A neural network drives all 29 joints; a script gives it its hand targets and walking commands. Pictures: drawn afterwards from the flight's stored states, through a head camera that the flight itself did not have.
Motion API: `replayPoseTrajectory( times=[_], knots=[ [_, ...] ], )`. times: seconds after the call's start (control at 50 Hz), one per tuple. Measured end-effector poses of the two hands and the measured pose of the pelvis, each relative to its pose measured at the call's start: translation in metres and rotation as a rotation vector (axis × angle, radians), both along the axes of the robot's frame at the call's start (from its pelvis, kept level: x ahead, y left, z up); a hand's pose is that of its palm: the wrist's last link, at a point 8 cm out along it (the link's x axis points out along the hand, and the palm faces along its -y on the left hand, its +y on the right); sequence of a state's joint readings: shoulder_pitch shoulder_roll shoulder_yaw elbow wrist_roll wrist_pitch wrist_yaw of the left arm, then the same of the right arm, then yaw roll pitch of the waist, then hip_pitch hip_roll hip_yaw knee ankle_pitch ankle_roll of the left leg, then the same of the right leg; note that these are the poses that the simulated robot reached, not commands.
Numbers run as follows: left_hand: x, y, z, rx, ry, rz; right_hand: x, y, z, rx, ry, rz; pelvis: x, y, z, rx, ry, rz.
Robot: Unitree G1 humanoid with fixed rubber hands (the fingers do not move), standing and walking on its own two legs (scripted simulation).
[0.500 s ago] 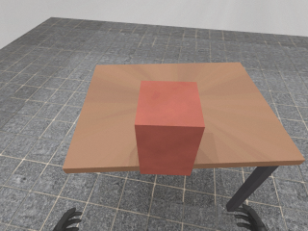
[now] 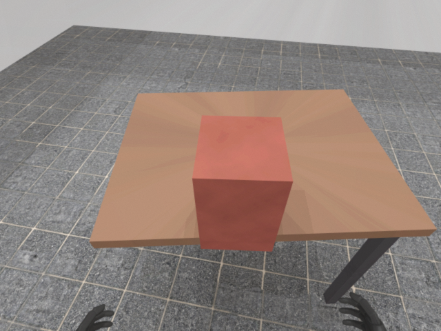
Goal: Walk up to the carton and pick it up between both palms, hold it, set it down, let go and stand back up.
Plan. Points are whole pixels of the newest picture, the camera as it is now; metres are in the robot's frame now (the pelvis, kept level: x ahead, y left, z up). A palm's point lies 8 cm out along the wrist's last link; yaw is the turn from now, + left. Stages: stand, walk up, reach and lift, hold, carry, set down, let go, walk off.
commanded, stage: stand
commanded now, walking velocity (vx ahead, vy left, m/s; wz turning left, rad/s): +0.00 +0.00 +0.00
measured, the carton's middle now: (238, 186) +0.40 -0.04 +0.02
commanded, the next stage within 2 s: none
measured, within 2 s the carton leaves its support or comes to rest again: neither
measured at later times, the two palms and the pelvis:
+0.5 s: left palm out of the picture +0.12 +0.27 -0.09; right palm out of the picture +0.12 -0.27 -0.08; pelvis -0.01 +0.00 +0.00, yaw +0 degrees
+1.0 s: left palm out of the picture +0.11 +0.27 -0.10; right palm out of the picture +0.12 -0.27 -0.08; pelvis -0.01 +0.00 +0.00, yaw +0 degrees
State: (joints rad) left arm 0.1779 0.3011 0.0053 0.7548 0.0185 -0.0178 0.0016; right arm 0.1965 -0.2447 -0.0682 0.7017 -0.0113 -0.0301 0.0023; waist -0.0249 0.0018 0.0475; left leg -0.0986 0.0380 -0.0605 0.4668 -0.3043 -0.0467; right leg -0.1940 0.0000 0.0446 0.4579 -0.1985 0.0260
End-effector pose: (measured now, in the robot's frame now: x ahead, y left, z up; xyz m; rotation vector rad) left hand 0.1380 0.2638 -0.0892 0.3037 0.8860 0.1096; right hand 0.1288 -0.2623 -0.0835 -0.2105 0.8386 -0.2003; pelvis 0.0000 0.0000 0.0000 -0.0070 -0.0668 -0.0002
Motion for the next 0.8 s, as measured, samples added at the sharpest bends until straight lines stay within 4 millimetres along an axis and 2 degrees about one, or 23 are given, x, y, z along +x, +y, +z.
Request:
replayPoseTrajectory(
  times=[0.8],
  knots=[
    [-0.028,0.005,-0.007,0.013,0.057,0.019,-0.012,-0.008,0.002,-0.012,-0.013,0.000,-0.013,-0.003,0.000,0.004,-0.018,0.000]
  ],
)
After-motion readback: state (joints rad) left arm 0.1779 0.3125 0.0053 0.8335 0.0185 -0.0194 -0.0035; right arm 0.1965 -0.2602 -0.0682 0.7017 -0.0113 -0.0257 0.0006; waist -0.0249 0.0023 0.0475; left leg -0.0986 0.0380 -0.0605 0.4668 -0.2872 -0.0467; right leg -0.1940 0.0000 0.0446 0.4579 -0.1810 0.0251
